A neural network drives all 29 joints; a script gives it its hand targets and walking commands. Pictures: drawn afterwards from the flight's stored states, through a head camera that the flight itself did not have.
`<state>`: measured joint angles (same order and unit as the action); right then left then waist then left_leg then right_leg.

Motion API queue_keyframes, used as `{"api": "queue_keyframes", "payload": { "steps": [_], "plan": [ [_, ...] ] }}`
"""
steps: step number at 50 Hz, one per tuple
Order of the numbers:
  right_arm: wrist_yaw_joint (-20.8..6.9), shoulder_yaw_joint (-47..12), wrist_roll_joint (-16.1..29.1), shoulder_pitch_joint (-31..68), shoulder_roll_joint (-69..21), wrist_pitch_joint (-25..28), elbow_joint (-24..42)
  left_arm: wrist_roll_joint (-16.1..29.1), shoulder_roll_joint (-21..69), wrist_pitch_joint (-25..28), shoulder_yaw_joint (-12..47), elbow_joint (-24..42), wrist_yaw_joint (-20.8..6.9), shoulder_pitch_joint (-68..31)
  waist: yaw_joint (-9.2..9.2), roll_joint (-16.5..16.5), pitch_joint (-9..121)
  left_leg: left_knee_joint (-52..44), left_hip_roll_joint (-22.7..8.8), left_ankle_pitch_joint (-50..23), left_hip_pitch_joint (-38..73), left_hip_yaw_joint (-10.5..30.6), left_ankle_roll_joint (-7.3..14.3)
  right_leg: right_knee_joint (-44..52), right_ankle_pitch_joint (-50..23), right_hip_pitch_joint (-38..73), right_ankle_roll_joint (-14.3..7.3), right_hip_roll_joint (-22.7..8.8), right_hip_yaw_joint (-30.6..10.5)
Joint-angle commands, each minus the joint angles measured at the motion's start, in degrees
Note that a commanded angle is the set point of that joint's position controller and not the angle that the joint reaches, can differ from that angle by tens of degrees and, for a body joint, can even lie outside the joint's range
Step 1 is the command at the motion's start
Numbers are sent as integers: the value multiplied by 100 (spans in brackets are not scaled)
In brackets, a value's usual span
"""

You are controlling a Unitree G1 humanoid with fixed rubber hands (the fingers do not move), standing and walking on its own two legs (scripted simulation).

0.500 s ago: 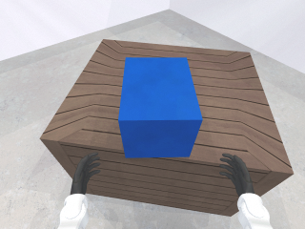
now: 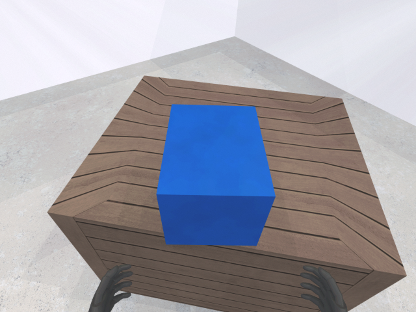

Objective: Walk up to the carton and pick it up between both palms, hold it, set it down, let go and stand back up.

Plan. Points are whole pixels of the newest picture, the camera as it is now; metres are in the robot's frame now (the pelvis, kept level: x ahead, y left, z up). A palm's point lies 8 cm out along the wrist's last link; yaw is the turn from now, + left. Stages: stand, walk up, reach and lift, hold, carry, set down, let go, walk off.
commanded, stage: set down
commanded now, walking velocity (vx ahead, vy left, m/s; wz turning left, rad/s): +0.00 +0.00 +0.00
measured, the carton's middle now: (212, 172) +0.48 +0.01 -0.03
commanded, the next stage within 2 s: let go in 1.92 s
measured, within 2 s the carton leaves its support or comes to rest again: neither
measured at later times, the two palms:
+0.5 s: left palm out of the picture +0.14 +0.23 -0.10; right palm out of the picture +0.14 -0.22 -0.08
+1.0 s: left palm out of the picture +0.13 +0.24 -0.10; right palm out of the picture +0.12 -0.19 -0.10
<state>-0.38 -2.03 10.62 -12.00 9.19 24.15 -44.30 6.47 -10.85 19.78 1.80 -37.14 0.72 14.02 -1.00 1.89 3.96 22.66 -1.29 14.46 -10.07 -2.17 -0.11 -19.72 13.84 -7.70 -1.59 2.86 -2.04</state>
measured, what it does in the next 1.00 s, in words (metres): stands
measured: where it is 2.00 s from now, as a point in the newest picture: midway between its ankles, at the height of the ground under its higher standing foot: outside the picture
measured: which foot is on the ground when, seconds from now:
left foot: down 0.00-1.00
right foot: down 0.00-1.00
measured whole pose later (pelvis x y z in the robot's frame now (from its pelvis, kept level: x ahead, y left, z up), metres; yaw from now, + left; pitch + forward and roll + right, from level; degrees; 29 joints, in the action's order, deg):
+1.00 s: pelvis -0.04 +0.02 +0.00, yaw -1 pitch +1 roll -1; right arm 2.3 2.5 4.1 -0.7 7.4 -18.3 -39.2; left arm -3.6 -10.3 -44.0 -2.2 -24.6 0.0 -0.3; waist -1.0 2.1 -5.2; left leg 24.5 -0.5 12.2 -13.1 -3.7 1.5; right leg -21.8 11.3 -11.2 0.2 1.8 -3.0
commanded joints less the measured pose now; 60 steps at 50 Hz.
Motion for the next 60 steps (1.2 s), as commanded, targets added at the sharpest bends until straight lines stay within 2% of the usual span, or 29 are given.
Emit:
{"api": "queue_keyframes", "payload": {
  "steps": [1, 4, 5, 9, 10, 13, 17, 19, 22, 28, 33, 35, 40, 41, 44, 48, 50, 52, 54, 60],
  "plan": [
    [69, -12, -8, 96, 465, 204, 979, -108, -652, -199, -242, 1163, -77, 56, -89, -169, 293, -169, 258, -2104, 311, -63, -274, 91, -2749, 345, 176, -112, -258],
    [120, -35, -26, -110, 410, 45, 1082, -150, -697, -546, -259, 1433, -131, 126, -39, -202, 203, -224, 235, -1953, 433, -72, -263, 164, -2598, 206, 212, -166, -248],
    [120, 7, -192, -75, 476, -97, 913, -287, -609, -743, -139, 1265, -126, 149, -34, -170, 11, -186, 180, -1861, 290, -81, -223, 118, -2326, 9, 228, -159, -279],
    [160, 135, -353, -14, 479, -755, 731, -348, -682, -1747, -215, 1217, -235, 48, 28, -61, -418, -281, 127, -1393, 201, -93, -147, 241, -1576, -370, 248, -233, -227],
    [174, 151, -401, 1, 434, -900, 719, -410, -744, -1980, -261, 1290, -266, 23, 26, -134, -410, -290, 115, -1331, 167, -91, -150, 267, -1421, -417, 247, -234, -207],
    [205, 261, -548, 154, 418, -1175, 776, -579, -800, -2498, -374, 1502, -264, -244, 79, -39, -369, -198, 120, -1408, 265, -65, -130, 215, -1456, -429, 278, -233, -132],
    [189, 333, -639, 280, 448, -1312, 851, -742, -763, -2787, -414, 1814, -159, -472, 86, -111, 53, -19, 127, -1926, 531, -73, -131, 110, -1991, -392, 337, -220, -44],
    [201, 328, -664, 237, 419, -1318, 804, -837, -737, -2885, -424, 1816, -103, -430, 90, -310, 237, 70, 134, -2115, 654, -80, -151, 92, -2107, -433, 316, -203, -25],
    [213, 257, -616, 275, 380, -1327, 705, -880, -688, -3066, -476, 1747, -59, -459, 30, -409, 429, 218, 137, -2254, 699, -80, -193, 54, -2132, -473, 279, -174, -1],
    [297, 115, -452, 424, 280, -1742, 545, -912, -495, -3736, -507, 1648, -134, -680, 41, -332, 477, 227, 83, -2459, 943, -63, -223, 116, -2247, -474, 283, -141, 82],
    [412, 367, -630, 753, 340, -2313, 697, -1027, -496, -4405, -575, 1781, -156, -1118, 75, -359, 227, 174, 36, -2346, 1148, -48, -327, 277, -1656, -752, 187, -51, 192],
    [427, 453, -685, 914, 341, -2624, 755, -1090, -498, -4721, -598, 1856, -142, -1275, 40, -511, 128, 141, 20, -2266, 1190, -75, -340, 296, -1452, -835, 149, -45, 221],
    [347, 601, -773, 1275, 360, -3394, 1125, -1052, -365, -5494, -522, 1974, -32, -1656, -41, -453, 99, -4, -91, -1999, 1260, -79, -385, 267, -1032, -970, 91, -36, 315],
    [325, 606, -731, 1368, 368, -3564, 1177, -1067, -396, -5681, -526, 2027, -20, -1729, -36, -526, 89, 5, -83, -1899, 1212, -111, -372, 259, -952, -953, 104, -54, 292],
    [279, 566, -652, 1355, 366, -4074, 1134, -948, -301, -6201, -439, 1919, -27, -1802, 2, -425, 43, -70, -116, -1653, 986, -100, -354, 219, -969, -959, 87, -134, 239],
    [288, 577, -623, 1404, 296, -4544, 647, -1125, -315, -6776, -556, 1616, -106, -1973, 72, -417, 79, 42, -113, -1542, 763, -60, -372, 70, -1097, -875, 72, -235, 173],
    [313, 527, -637, 1576, 186, -4639, 485, -1182, -336, -6950, -665, 1372, -170, -2114, 11, -422, 149, 90, -121, -1308, 598, -66, -328, -30, -1081, -934, 84, -315, 124],
    [314, 515, -670, 1829, 76, -4677, 355, -1269, -390, -7049, -766, 1170, -194, -2417, -8, -277, 172, 161, -144, -1079, 404, -94, -286, -151, -995, -981, 108, -372, 156],
    [343, 559, -796, 2005, 81, -4658, 206, -1348, -437, -7080, -818, 985, -185, -2618, 20, -245, 308, 252, -177, -792, 245, -70, -243, -315, -829, -1053, 77, -370, 210],
    [466, 654, -878, 2277, 116, -4757, 326, -1418, -617, -7279, -934, 1170, -96, -3059, 24, -162, 876, 546, -251, -462, -99, -87, -91, -697, -745, -1012, 39, -396, 196]
  ]
}}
